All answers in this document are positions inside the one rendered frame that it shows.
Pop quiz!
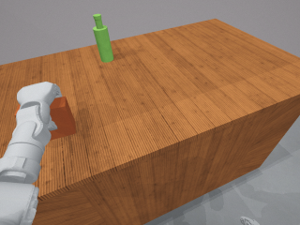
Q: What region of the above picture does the robot right hand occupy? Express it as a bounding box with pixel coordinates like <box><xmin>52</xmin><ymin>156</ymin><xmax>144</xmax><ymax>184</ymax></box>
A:
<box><xmin>240</xmin><ymin>216</ymin><xmax>260</xmax><ymax>225</ymax></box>

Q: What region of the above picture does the left robot upper arm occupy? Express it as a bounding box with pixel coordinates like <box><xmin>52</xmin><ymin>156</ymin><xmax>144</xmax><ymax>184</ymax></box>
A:
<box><xmin>0</xmin><ymin>181</ymin><xmax>39</xmax><ymax>225</ymax></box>

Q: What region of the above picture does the robot left hand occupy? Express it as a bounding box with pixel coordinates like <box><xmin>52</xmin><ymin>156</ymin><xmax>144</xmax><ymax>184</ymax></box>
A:
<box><xmin>17</xmin><ymin>82</ymin><xmax>62</xmax><ymax>131</ymax></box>

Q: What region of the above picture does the table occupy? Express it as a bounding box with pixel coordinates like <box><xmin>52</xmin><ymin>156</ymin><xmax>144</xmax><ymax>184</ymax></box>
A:
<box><xmin>0</xmin><ymin>19</ymin><xmax>300</xmax><ymax>225</ymax></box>

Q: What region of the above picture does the robot left forearm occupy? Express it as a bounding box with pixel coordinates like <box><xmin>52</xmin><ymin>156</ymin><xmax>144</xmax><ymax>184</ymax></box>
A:
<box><xmin>0</xmin><ymin>98</ymin><xmax>52</xmax><ymax>184</ymax></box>

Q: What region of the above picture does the sponge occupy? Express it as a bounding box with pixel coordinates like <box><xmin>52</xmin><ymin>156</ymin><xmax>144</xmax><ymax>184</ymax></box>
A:
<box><xmin>14</xmin><ymin>97</ymin><xmax>76</xmax><ymax>141</ymax></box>

